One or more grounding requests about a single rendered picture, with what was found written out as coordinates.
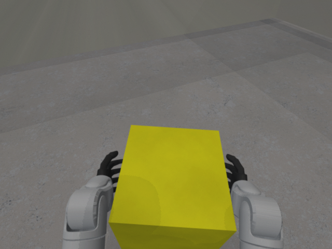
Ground robot left forearm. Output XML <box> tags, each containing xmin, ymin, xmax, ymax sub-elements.
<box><xmin>62</xmin><ymin>175</ymin><xmax>114</xmax><ymax>249</ymax></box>

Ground robot right hand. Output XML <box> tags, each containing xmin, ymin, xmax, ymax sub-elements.
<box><xmin>225</xmin><ymin>154</ymin><xmax>247</xmax><ymax>193</ymax></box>

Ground robot left hand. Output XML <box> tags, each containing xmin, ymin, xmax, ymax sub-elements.
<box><xmin>97</xmin><ymin>151</ymin><xmax>123</xmax><ymax>192</ymax></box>

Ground carton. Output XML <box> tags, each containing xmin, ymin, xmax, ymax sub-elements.
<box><xmin>108</xmin><ymin>125</ymin><xmax>237</xmax><ymax>249</ymax></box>

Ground robot right forearm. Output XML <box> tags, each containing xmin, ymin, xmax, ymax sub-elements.
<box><xmin>230</xmin><ymin>180</ymin><xmax>284</xmax><ymax>249</ymax></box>

